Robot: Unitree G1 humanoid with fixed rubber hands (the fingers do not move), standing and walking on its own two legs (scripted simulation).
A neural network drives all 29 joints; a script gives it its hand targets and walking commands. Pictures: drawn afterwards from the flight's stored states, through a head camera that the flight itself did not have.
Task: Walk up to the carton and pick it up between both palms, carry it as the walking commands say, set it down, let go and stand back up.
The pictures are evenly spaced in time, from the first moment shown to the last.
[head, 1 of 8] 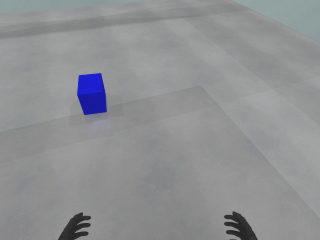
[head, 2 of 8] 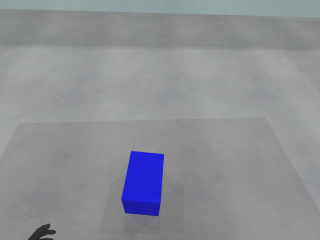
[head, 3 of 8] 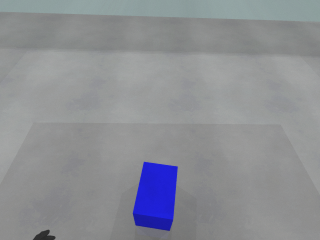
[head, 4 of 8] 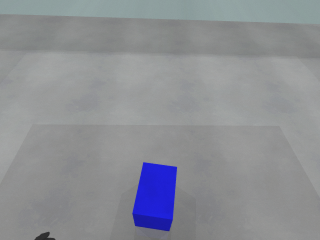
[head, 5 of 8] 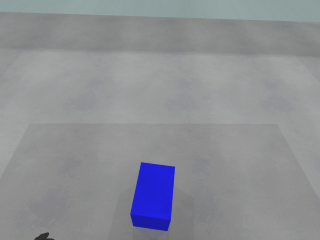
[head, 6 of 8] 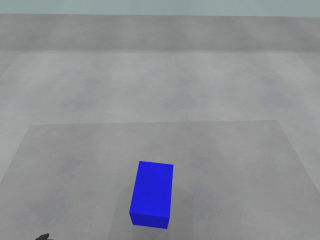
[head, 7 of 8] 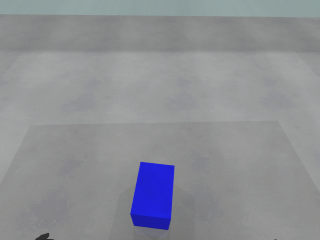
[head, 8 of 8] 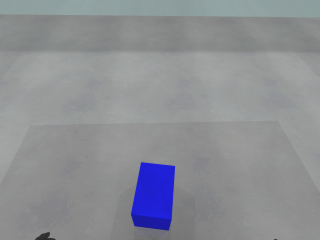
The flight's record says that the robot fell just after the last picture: no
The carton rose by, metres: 0.00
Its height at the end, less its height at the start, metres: +0.00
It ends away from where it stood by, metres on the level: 0.00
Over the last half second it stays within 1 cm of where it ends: yes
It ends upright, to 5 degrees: yes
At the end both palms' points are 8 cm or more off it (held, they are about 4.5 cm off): yes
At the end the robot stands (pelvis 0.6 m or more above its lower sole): yes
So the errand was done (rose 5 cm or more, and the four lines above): no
